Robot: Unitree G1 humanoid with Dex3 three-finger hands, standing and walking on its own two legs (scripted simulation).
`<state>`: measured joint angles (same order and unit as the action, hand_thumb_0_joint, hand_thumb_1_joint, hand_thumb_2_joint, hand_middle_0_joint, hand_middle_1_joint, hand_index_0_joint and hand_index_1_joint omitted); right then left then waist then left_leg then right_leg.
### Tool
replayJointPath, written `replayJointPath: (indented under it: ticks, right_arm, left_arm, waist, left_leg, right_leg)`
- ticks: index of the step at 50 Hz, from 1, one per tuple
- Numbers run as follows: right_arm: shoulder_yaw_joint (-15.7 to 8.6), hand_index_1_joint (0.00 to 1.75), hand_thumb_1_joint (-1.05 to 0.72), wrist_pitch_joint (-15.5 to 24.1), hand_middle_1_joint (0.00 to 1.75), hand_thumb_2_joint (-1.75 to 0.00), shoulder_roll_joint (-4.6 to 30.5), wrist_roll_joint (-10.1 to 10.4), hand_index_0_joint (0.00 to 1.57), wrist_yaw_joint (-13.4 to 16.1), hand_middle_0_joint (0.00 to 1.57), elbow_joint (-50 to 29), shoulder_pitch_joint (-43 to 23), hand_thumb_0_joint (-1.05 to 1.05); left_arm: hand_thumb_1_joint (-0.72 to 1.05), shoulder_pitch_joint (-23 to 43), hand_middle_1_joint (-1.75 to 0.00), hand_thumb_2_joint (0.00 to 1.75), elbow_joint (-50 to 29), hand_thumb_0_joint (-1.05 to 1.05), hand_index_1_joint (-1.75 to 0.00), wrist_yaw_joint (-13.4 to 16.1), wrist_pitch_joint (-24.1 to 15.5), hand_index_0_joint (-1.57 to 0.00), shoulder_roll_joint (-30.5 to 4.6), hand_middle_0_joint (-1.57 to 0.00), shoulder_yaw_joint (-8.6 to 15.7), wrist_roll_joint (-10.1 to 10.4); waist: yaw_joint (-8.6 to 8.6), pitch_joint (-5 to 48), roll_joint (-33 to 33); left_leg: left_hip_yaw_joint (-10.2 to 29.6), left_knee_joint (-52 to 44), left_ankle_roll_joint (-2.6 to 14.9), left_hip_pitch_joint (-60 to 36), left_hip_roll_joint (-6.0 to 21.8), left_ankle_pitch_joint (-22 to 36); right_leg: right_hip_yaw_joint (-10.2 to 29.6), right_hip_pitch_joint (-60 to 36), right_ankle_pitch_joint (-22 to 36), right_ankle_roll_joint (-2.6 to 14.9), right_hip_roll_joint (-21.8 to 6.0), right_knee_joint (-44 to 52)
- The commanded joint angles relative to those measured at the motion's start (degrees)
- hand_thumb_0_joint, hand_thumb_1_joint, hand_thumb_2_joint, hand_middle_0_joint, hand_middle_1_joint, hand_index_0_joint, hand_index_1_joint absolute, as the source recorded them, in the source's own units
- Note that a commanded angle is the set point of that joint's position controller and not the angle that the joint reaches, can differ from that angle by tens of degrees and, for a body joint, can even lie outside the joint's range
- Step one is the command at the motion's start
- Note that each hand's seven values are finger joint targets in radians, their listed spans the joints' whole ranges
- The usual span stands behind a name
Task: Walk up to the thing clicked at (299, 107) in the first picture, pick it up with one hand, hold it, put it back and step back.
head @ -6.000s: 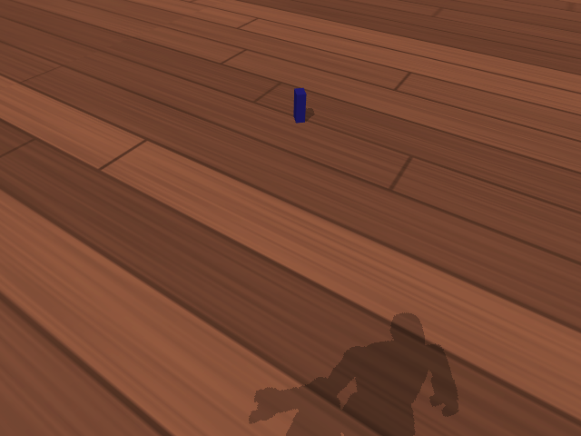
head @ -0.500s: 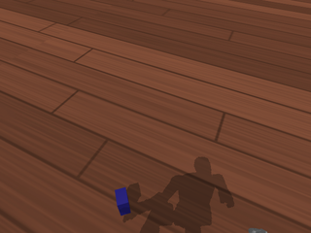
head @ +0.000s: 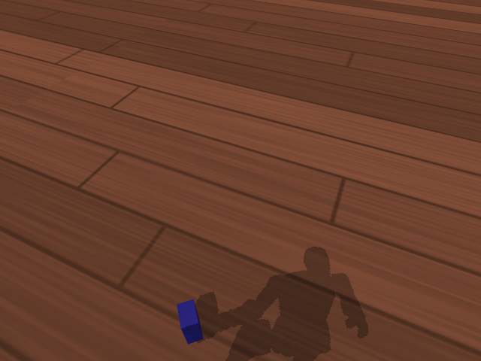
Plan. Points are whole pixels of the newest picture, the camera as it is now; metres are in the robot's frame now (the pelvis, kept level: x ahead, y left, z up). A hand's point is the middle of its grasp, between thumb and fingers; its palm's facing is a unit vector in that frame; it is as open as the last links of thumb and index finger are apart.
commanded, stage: walk up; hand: left
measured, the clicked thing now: (190, 322) +0.41 +0.18 -0.68
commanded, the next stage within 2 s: stand in 0.40 s
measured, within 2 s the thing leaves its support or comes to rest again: neither
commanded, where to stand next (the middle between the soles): +0.07 -0.02 m, yaw -2 degrees
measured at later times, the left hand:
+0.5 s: hand out of the picture +0.09 +0.25 -0.16, palm faces -0.01 -0.94 -0.33, open 7.4 cm
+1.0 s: hand out of the picture +0.10 +0.24 -0.15, palm faces -0.03 -0.94 -0.35, open 7.4 cm
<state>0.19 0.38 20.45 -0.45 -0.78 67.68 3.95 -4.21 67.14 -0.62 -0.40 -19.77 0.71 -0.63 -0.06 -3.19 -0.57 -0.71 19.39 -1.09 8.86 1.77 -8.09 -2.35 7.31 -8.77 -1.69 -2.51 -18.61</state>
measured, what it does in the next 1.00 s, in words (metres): stands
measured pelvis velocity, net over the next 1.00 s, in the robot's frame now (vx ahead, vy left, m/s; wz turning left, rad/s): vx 0.02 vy -0.01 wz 0.00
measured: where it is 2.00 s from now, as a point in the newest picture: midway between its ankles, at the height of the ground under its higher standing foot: outside the picture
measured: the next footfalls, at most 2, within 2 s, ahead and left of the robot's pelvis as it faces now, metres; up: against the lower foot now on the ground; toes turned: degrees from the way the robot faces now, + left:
none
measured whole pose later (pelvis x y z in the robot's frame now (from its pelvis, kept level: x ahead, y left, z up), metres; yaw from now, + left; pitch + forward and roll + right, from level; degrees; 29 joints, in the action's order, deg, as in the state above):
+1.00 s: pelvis +0.02 -0.01 +0.00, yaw +0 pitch -2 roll +0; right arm 0.0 0.5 20.3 -0.9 -0.4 66.2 4.7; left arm -5.5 65.2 -0.3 -0.3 -20.0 0.3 -0.7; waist -0.3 -2.8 -0.3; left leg -0.6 18.0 -2.2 6.7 2.6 -9.2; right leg -2.5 5.8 -10.6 -0.8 -1.7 -18.5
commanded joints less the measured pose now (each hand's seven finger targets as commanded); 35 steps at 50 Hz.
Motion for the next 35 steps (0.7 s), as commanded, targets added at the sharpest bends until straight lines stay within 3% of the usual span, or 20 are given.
replayJointPath:
  ticks: [1,17,22,30,35]
  right_arm:
    - [-2.4,0.3,-0.9,1.4,0.3,-0.9,11.9,0.3,0.2,0.6,0.2,-3.9,-3.5,0.0]
    - [-2.6,0.3,-0.9,1.1,0.3,-0.9,11.8,0.1,0.2,0.8,0.2,-3.9,-1.4,0.0]
    - [-2.6,0.3,-0.9,1.1,0.3,-0.9,11.7,-0.3,0.2,1.1,0.2,-4.8,-2.0,0.0]
    - [-2.6,0.3,-0.9,1.4,0.3,-0.9,11.8,-0.2,0.2,1.0,0.2,-5.0,-1.6,0.0]
    - [-2.6,0.3,-0.9,1.2,0.3,-0.9,11.6,-0.1,0.2,0.9,0.2,-4.9,-2.0,0.0]
  left_arm:
    - [0.9,2.5,-0.3,0.9,-3.1,0.0,-0.3,0.6,-1.3,-0.2,-12.5,-0.2,2.1,0.3]
    - [0.9,3.3,-0.3,0.9,-3.8,0.0,-0.3,0.7,-1.1,-0.2,-12.2,-0.2,2.5,0.2]
    - [0.9,2.7,-0.3,0.9,-4.1,0.0,-0.3,0.8,-0.9,-0.2,-12.4,-0.2,2.2,0.1]
    - [0.9,2.2,-0.3,0.9,-4.8,0.0,-0.3,0.7,-1.2,-0.2,-12.5,-0.2,1.9,0.1]
    - [0.9,1.9,-0.3,0.9,-4.9,0.0,-0.3,0.8,-1.3,-0.2,-12.7,-0.2,1.6,0.2]
  waist:
    - [0.48,5.3,0.1]
    - [-0.27,5.1,0.8]
    - [-0.28,4.7,0.5]
    - [-0.25,6.3,0.3]
    - [-0.35,5.8,1.2]
  left_leg:
    - [5.6,-4.5,1.62,-0.7,5.8,1.0]
    - [4.9,-3.1,1.67,-0.8,5.4,3.1]
    - [5.4,-4.6,1.03,-0.9,6.1,1.5]
    - [4.7,-3.7,1.25,-3.1,6.6,7.1]
    - [4.5,-3.6,1.05,-3.2,6.5,7.2]
  right_leg:
    - [4.8,-0.8,0.3,2.11,-5.5,3.4]
    - [4.8,-0.7,2.4,2.11,-5.5,3.5]
    - [4.6,0.0,-0.7,2.1,-5.4,3.2]
    - [5.0,-0.9,4.3,2.24,-5.9,2.7]
    - [4.9,-1.0,4.5,2.22,-6.0,3.3]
